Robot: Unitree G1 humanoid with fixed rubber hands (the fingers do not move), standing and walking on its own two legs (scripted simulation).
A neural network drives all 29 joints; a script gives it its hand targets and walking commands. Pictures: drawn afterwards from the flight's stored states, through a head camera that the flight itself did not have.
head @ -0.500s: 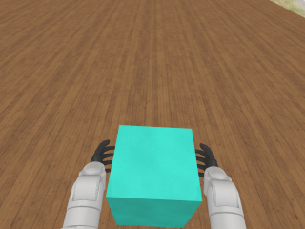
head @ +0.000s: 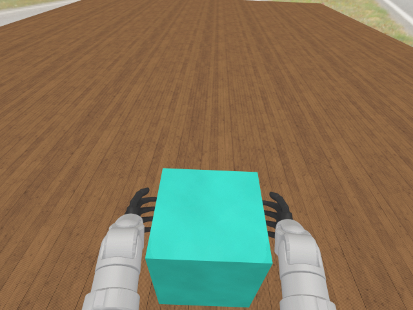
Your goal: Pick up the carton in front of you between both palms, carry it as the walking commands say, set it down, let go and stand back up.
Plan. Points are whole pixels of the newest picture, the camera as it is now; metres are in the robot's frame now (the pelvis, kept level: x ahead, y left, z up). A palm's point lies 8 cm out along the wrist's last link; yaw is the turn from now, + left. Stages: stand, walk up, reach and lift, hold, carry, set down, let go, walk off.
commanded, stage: set down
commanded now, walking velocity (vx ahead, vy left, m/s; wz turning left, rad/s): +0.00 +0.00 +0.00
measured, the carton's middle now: (207, 239) +0.31 +0.00 -0.03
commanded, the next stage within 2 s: none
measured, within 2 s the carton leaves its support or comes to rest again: neither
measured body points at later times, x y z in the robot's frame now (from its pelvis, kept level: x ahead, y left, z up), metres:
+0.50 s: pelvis +0.00 +0.01 -0.03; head +0.13 +0.01 +0.40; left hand +0.37 +0.15 -0.08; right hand +0.36 -0.16 -0.08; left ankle +0.04 +0.12 -0.74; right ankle +0.04 -0.11 -0.74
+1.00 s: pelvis -0.03 +0.01 -0.15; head +0.20 +0.01 +0.23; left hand +0.43 +0.14 -0.23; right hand +0.41 -0.16 -0.23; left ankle +0.04 +0.12 -0.74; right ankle +0.04 -0.11 -0.74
